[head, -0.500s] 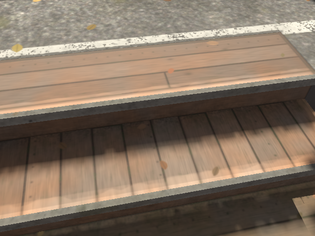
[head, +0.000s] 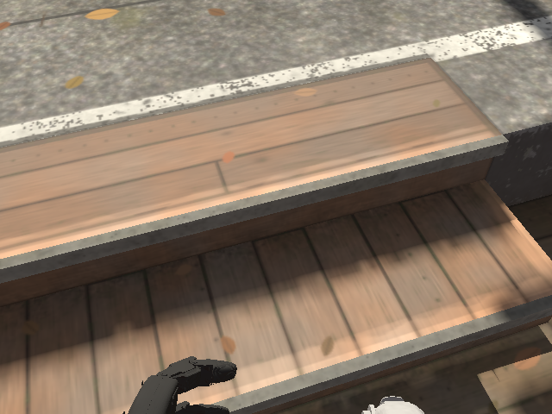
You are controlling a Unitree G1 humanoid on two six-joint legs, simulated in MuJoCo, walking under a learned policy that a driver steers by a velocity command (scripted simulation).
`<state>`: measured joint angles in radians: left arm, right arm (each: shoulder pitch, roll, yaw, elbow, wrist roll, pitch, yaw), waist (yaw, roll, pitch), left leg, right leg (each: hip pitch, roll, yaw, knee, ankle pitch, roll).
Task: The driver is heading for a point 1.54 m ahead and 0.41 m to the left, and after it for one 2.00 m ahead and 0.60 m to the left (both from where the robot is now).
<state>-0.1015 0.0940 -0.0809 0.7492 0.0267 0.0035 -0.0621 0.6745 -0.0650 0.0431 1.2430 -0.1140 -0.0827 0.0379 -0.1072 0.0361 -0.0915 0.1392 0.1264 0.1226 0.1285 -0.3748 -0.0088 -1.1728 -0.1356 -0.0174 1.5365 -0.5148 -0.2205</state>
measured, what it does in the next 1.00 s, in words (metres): climbs, turning left: right foot 0.15 m higher, then left foot 0.15 m higher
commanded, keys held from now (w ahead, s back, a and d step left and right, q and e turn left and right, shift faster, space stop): w+q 1.00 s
